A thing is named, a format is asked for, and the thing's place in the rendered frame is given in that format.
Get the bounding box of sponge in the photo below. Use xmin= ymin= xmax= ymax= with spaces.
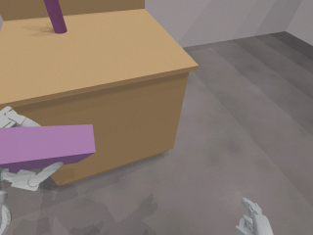
xmin=0 ymin=124 xmax=96 ymax=173

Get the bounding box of table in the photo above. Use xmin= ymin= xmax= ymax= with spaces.
xmin=0 ymin=0 xmax=199 ymax=186

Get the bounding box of left robot hand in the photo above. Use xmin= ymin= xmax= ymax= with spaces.
xmin=0 ymin=106 xmax=64 ymax=191

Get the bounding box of robot left forearm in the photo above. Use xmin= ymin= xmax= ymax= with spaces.
xmin=0 ymin=190 xmax=12 ymax=235

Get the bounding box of right robot hand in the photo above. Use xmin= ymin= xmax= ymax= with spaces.
xmin=236 ymin=198 xmax=274 ymax=235

